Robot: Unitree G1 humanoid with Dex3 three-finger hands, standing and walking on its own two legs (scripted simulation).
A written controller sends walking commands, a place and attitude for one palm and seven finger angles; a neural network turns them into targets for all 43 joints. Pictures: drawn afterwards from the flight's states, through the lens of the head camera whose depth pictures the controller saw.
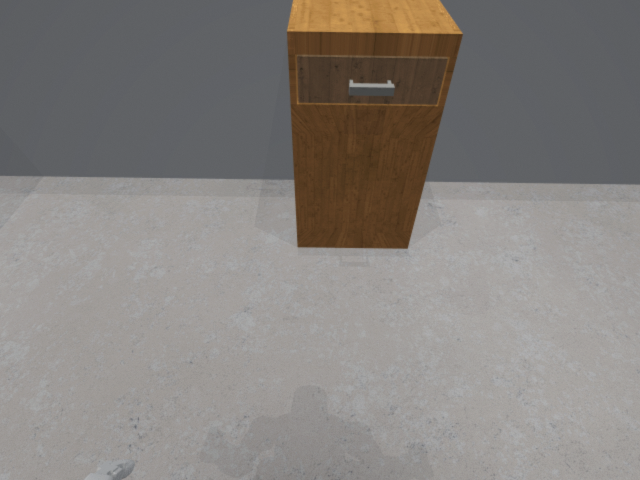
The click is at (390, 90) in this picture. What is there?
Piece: drawer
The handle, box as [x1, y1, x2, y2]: [349, 80, 394, 95]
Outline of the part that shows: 349,80 349,94 393,95 394,86 390,82 390,80 387,80 386,84 353,83 352,80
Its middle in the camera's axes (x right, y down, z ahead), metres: +0.14 -0.45 +1.13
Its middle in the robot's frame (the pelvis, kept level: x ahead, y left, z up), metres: +1.15 -0.09 -0.03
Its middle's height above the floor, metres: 0.74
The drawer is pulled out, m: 0.00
